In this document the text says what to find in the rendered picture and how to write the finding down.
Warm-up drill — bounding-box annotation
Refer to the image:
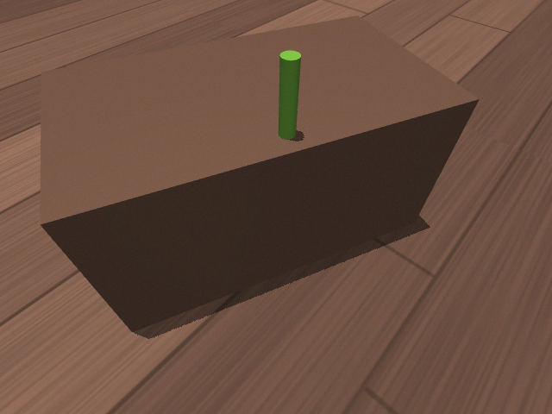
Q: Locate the can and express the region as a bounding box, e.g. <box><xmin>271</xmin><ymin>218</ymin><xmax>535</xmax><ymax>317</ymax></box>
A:
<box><xmin>279</xmin><ymin>50</ymin><xmax>301</xmax><ymax>140</ymax></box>

